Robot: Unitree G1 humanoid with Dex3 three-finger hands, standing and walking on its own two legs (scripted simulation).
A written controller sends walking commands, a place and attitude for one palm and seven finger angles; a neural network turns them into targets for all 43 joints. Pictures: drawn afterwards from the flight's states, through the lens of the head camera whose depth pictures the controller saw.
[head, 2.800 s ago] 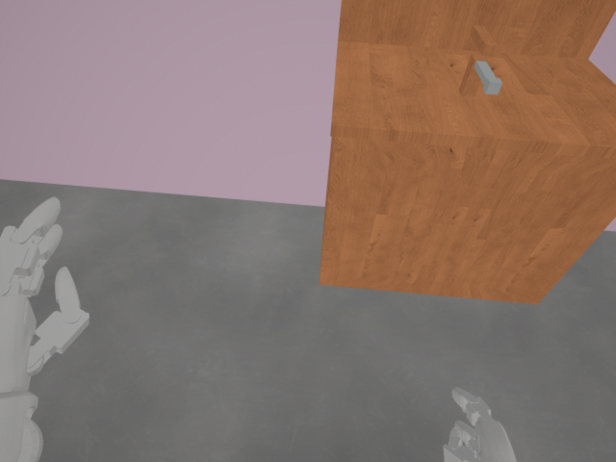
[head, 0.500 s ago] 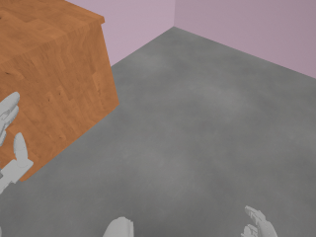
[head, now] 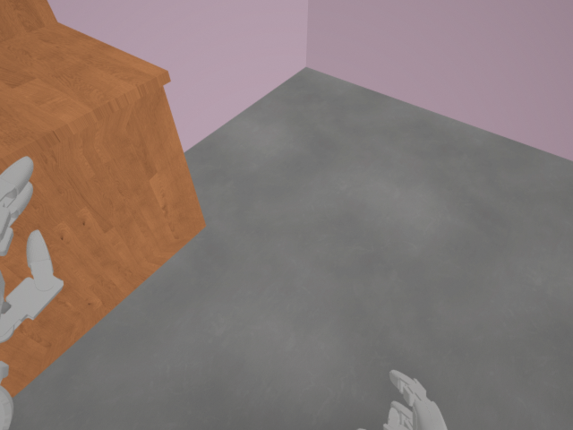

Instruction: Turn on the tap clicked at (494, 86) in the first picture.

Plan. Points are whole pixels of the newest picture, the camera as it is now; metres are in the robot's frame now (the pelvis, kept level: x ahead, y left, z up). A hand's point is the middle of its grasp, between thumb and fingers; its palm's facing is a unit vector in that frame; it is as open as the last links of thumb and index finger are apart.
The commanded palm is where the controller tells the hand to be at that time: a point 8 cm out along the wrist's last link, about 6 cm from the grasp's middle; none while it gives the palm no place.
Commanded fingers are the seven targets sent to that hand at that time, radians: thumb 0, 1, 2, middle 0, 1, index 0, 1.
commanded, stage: walk to a spot facing it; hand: left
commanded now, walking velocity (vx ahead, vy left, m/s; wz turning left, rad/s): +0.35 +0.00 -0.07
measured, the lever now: out of the picture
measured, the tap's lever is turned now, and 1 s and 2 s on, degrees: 0 0 0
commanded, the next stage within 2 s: turn to face it in 0.24 s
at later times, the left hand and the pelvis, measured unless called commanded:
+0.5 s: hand (123, 160) +0.39 +0.24 +0.18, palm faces +0.45 -0.77 -0.44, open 7.4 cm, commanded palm +0.33 +0.28 +0.18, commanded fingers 0.00 0.90 0.90 -0.20 -0.30 -0.20 -0.30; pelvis +0.18 +0.00 -0.02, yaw +3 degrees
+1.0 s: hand (136, 197) +0.35 +0.22 +0.16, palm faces +0.66 -0.61 -0.43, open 7.4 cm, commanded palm +0.28 +0.24 +0.18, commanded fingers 0.00 0.90 0.90 -0.20 -0.30 -0.20 -0.30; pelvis +0.23 -0.08 +0.00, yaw +20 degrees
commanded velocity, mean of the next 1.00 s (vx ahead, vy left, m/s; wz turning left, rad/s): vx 0.08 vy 0.00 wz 0.44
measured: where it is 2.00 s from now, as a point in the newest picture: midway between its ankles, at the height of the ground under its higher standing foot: outside the picture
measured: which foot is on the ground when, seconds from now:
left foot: down 0.00-0.06, up 0.08-0.44, down 0.46-0.86, up 0.88-1.00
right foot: up 0.00-0.04, down 0.06-0.46, up 0.48-0.82, down 0.84-1.00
